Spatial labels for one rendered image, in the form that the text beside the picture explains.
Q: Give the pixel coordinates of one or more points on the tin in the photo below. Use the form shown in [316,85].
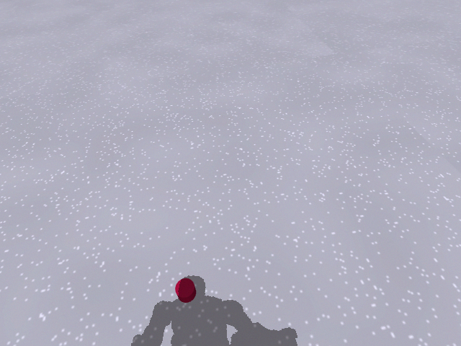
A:
[185,290]

